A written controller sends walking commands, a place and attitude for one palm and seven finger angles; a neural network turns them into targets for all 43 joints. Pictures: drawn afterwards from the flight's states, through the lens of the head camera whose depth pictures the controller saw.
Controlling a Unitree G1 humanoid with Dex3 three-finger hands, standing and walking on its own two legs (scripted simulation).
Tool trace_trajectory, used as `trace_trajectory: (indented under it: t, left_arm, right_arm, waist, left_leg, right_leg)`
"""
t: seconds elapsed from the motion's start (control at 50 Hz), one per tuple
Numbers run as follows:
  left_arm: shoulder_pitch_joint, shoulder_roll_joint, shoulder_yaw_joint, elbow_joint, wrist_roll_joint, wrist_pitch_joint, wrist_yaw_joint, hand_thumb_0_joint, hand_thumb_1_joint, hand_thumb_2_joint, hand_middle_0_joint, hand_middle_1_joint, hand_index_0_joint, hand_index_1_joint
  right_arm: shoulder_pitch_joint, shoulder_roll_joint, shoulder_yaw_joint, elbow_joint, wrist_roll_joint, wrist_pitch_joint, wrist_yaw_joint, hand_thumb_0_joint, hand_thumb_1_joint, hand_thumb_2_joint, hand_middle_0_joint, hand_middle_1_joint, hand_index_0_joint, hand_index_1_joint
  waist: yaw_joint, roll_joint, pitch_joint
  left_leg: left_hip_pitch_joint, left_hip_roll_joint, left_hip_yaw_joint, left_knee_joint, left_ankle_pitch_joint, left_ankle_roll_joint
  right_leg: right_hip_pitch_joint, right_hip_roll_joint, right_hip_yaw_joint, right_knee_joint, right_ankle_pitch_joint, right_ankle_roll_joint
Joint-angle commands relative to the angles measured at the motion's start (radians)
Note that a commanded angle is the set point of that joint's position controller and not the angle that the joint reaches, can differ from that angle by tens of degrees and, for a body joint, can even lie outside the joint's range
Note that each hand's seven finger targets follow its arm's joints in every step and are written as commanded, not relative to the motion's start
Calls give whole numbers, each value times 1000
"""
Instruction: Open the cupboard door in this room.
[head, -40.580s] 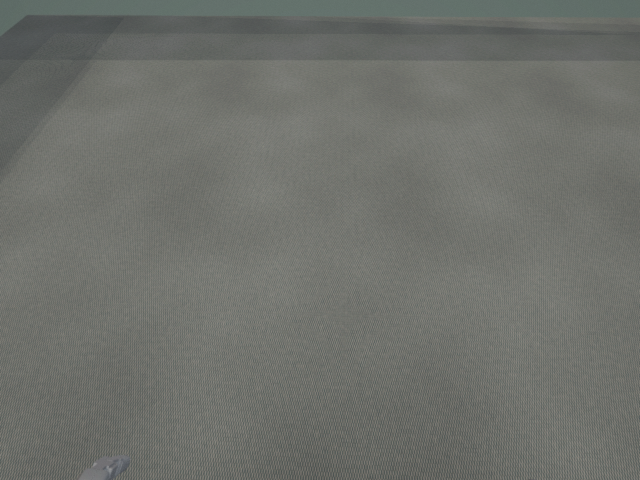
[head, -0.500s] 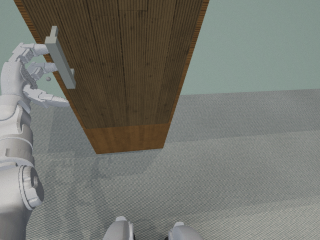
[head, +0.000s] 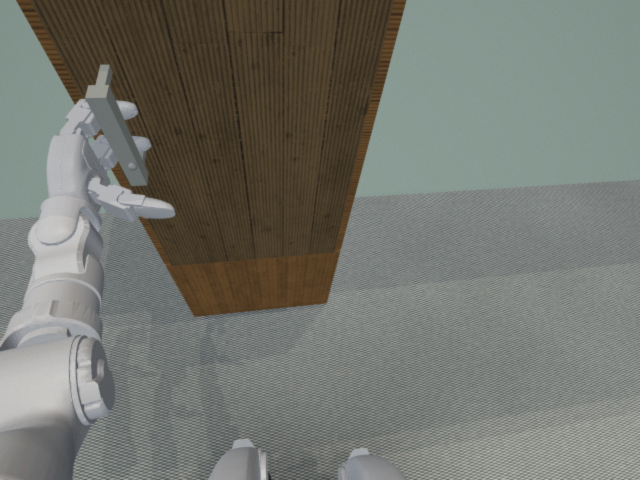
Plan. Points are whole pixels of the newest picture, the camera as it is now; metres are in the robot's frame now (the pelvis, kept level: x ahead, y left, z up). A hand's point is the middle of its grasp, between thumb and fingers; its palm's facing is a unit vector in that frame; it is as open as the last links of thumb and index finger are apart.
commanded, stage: slide the fingers in behind the handle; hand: left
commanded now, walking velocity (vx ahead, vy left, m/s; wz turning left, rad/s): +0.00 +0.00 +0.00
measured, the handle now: (123, 129) +0.53 +0.23 +0.09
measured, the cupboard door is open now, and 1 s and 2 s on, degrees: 0 0 29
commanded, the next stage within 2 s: close the thumb around the handle in 0.46 s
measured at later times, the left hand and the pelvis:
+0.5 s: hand (134, 166) +0.48 +0.21 +0.09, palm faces +0.08 -1.00 +0.00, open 14.0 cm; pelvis +0.00 -0.01 +0.00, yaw +0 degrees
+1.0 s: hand (129, 168) +0.48 +0.21 +0.08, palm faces +0.08 -1.00 +0.00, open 8.7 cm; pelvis +0.00 +0.00 +0.00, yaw +0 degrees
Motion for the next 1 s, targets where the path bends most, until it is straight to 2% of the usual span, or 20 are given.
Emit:
trace_trajectory:
  t: [0.0, 0.12, 0.16, 0.2, 0.24, 0.26, 0.3, 0.34, 0.46, 0.54, 0.58, 0.6, 0.64, 0.68, 0.76, 0.78, 0.82, 0.92, 0.96, 0.98]
  left_arm:
    - [-454, 247, 27, -232, -14, -77, 11, 0, -500, 300, -300, -1200, -300, -1200]
    - [-444, 279, 40, -178, -6, -80, 8, 0, -500, 300, -300, -1200, -300, -1200]
    - [-464, 264, 30, -186, -10, -76, 2, 0, -500, 300, -300, -1200, -300, -1200]
    - [-476, 297, 47, -178, -11, -78, 0, 0, -500, 300, -300, -1200, -300, -1200]
    - [-465, 290, 48, -205, -13, -88, -3, 0, -500, 300, -300, -1200, -300, -1200]
    - [-452, 257, 25, -208, -17, -87, -7, 0, -500, 300, -300, -1200, -300, -1200]
    - [-426, 281, 52, -191, -21, -86, -8, 0, -500, 300, -300, -1200, -300, -1200]
    - [-434, 262, 27, -171, -21, -69, -13, 0, -500, 300, -300, -1200, -300, -1200]
    - [-427, 292, 57, -217, -25, -80, -11, 0, -500, 300, -300, -1200, -300, -1200]
    - [-416, 234, 15, -230, -29, -86, -15, 0, -500, 300, -300, -1200, -300, -1200]
    - [-386, 262, 42, -212, -32, -78, -12, 0, -388, 348, -308, -1212, -308, -1212]
    - [-403, 269, 43, -219, -31, -80, -11, 0, -332, 372, -312, -1218, -312, -1218]
    - [-397, 225, 14, -217, -30, -74, -11, 0, -220, 420, -320, -1230, -320, -1230]
    - [-405, 249, 28, -223, -29, -76, -7, 0, -108, 468, -328, -1242, -328, -1242]
    - [-402, 261, 36, -197, -27, -75, -6, 0, 116, 564, -344, -1266, -344, -1266]
    - [-411, 242, 17, -186, -24, -71, -8, 0, 172, 588, -348, -1272, -348, -1272]
    - [-428, 273, 39, -175, -21, -71, -6, 0, 284, 636, -356, -1284, -356, -1284]
    - [-448, 255, 27, -230, -19, -96, -10, 0, 564, 756, -376, -1314, -376, -1314]
    - [-471, 215, -6, -236, -22, -97, -10, 0, 676, 804, -384, -1326, -384, -1326]
    - [-449, 209, -4, -223, -23, -93, -8, 0, 732, 828, -388, -1332, -388, -1332]
  right_arm:
    - [128, -182, -69, -64, -3, -29, -12, 0, -900, -900, 200, 300, 200, 300]
    - [128, -186, -66, -59, 3, -29, -16, 0, -900, -900, 200, 300, 200, 300]
    - [130, -184, -66, -58, 1, -33, -17, 0, -900, -900, 200, 300, 200, 300]
    - [134, -188, -63, -54, 0, -32, -21, 0, -900, -900, 200, 300, 200, 300]
    - [132, -185, -68, -56, 1, -36, -20, 0, -900, -900, 200, 300, 200, 300]
    - [129, -181, -68, -58, 1, -37, -17, 0, -900, -900, 200, 300, 200, 300]
    - [138, -185, -69, -53, -1, -35, -17, 0, -900, -900, 200, 300, 200, 300]
    - [133, -184, -68, -52, 4, -32, -17, 0, -900, -900, 200, 300, 200, 300]
    - [131, -183, -69, -59, 3, -33, -18, 0, -900, -900, 200, 300, 200, 300]
    - [124, -179, -72, -59, 4, -33, -14, 0, -900, -900, 200, 300, 200, 300]
    - [125, -184, -72, -61, 5, -30, -15, 0, -900, -900, 200, 300, 200, 300]
    - [127, -184, -71, -58, 3, -29, -16, 0, -900, -900, 200, 300, 200, 300]
    - [118, -178, -71, -62, 5, -31, -15, 0, -900, -900, 200, 300, 200, 300]
    - [119, -183, -71, -59, 5, -30, -15, 0, -900, -900, 200, 300, 200, 300]
    - [119, -185, -68, -61, 6, -31, -18, 0, -900, -900, 200, 300, 200, 300]
    - [117, -182, -67, -62, 6, -30, -17, 0, -900, -900, 200, 300, 200, 300]
    - [121, -187, -66, -59, 5, -31, -20, 0, -900, -900, 200, 300, 200, 300]
    - [122, -182, -70, -56, 2, -35, -19, 0, -900, -900, 200, 300, 200, 300]
    - [121, -180, -71, -50, 1, -35, -15, 0, -900, -900, 200, 300, 200, 300]
    - [122, -182, -73, -49, 1, -35, -14, 0, -900, -900, 200, 300, 200, 300]
  waist:
    - [-7, 105, -411]
    - [-9, 79, -395]
    - [-14, 86, -401]
    - [-17, 80, -399]
    - [0, 113, -445]
    - [-5, 121, -441]
    - [0, 94, -433]
    - [-13, 85, -395]
    - [5, 96, -431]
    - [-4, 107, -420]
    - [7, 88, -407]
    - [4, 84, -411]
    - [1, 96, -400]
    - [2, 99, -391]
    - [-1, 60, -383]
    - [-7, 73, -368]
    - [-9, 59, -380]
    - [-2, 124, -457]
    - [-10, 149, -438]
    - [-4, 147, -432]
  left_leg:
    - [433, -12, -72, -83, 350, -5]
    - [385, -15, -65, -83, 309, -1]
    - [389, -15, -65, -82, 301, -1]
    - [370, -15, -67, -79, 293, 2]
    - [414, -14, -69, -79, 323, -3]
    - [421, -16, -64, -78, 332, -3]
    - [403, -16, -66, -74, 341, -1]
    - [375, -16, -59, -78, 310, 3]
    - [386, -19, -57, -79, 332, 2]
    - [420, -16, -60, -80, 344, -1]
    - [400, -17, -60, -86, 332, -1]
    - [398, -19, -62, -82, 339, 1]
    - [414, -17, -61, -87, 336, -2]
    - [420, -15, -65, -89, 334, -3]
    - [383, -17, -64, -89, 321, -1]
    - [380, -18, -62, -88, 310, -1]
    - [377, -16, -66, -82, 317, 1]
    - [456, -11, -75, -71, 378, -7]
    - [481, -7, -87, -77, 377, -14]
    - [484, -7, -89, -78, 377, -15]
  right_leg:
    - [35, 20, 14, -97, 329, -8]
    - [50, 17, 25, -103, 317, -3]
    - [45, 18, 23, -104, 308, -2]
    - [59, 17, 29, -102, 310, -3]
    - [58, 18, 26, -97, 322, -6]
    - [55, 19, 25, -99, 331, -5]
    - [69, 21, 24, -97, 344, -7]
    - [59, 18, 28, -108, 333, 0]
    - [93, 18, 31, -102, 358, -2]
    - [59, 20, 23, -103, 353, -3]
    - [75, 20, 22, -106, 348, -4]
    - [85, 19, 25, -102, 358, -6]
    - [58, 19, 19, -106, 345, -4]
    - [49, 20, 18, -107, 334, -6]
    - [67, 17, 22, -104, 338, -3]
    - [55, 17, 22, -106, 328, -3]
    - [53, 16, 25, -100, 334, -2]
    - [31, 18, 18, -86, 349, -8]
    - [-5, 21, 8, -87, 322, -10]
    - [-11, 22, 4, -88, 312, -13]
